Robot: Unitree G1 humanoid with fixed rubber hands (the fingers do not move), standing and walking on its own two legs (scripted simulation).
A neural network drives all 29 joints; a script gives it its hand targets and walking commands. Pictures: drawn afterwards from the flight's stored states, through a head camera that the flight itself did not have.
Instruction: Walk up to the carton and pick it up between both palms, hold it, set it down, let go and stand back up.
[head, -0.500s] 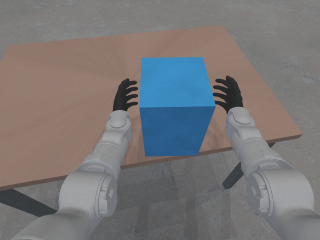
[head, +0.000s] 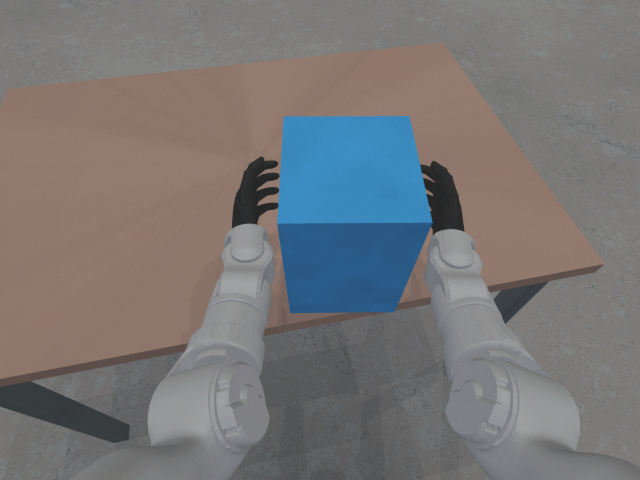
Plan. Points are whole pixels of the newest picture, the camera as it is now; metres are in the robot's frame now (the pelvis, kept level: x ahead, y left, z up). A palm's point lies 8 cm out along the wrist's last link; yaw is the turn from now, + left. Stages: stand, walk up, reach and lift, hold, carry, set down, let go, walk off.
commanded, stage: reach and lift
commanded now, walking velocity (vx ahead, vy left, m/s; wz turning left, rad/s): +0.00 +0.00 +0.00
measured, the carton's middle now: (344, 223) +0.45 -0.01 +0.02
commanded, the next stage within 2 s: none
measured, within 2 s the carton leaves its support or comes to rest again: leaves its support in 1.48 s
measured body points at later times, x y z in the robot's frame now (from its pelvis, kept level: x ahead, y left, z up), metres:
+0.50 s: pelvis +0.02 +0.00 +0.00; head +0.07 +0.01 +0.45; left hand +0.43 +0.12 +0.06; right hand +0.42 -0.13 +0.06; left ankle +0.01 +0.12 -0.74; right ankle +0.02 -0.10 -0.74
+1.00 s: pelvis +0.02 +0.00 +0.00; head +0.07 +0.02 +0.45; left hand +0.43 +0.12 +0.06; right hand +0.42 -0.13 +0.06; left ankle +0.01 +0.12 -0.74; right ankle +0.02 -0.10 -0.74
